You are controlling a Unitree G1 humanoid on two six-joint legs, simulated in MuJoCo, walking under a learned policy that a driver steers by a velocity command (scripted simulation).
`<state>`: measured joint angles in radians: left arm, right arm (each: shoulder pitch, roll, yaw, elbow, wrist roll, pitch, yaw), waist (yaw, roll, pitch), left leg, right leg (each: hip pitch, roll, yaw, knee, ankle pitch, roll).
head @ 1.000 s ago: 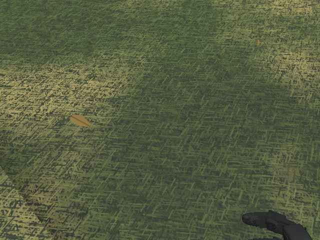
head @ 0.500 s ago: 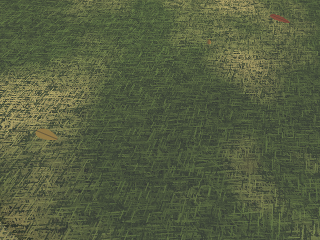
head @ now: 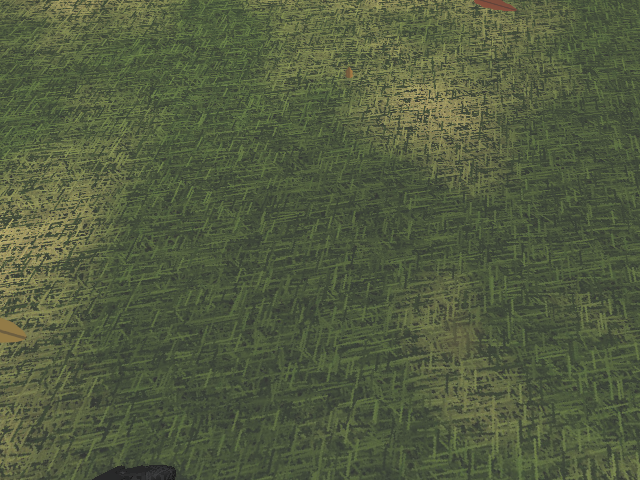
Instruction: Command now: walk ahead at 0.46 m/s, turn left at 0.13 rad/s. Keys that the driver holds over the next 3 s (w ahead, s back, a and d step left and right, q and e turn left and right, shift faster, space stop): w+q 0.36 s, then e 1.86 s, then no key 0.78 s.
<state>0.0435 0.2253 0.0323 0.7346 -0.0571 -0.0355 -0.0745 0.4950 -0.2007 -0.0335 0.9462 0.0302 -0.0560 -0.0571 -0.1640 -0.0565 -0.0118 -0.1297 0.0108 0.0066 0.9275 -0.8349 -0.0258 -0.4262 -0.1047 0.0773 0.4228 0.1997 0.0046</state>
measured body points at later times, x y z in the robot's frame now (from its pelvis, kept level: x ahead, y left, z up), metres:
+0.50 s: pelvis +0.27 -0.02 -0.07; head +0.30 +0.00 +0.38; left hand +0.17 +0.23 -0.22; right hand +0.55 -0.18 -0.14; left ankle +0.38 +0.09 -0.79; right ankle +0.09 -0.16 -0.78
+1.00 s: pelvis +0.37 -0.03 -0.06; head +0.40 -0.05 +0.39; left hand +0.52 +0.24 -0.16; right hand +0.51 -0.31 -0.18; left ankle +0.39 +0.09 -0.79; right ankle +0.39 -0.14 -0.79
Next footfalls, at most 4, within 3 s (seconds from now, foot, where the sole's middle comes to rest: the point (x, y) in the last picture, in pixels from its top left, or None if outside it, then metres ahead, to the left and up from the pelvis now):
0.04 right None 0.13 -0.16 -0.83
0.48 left None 0.42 0.10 -0.83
1.00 right None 0.43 -0.14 -0.83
1.52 left None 0.49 0.06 -0.83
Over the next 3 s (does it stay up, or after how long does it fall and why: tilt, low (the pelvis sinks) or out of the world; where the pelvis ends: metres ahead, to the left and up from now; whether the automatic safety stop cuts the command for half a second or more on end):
stays up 0.40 -0.07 -0.05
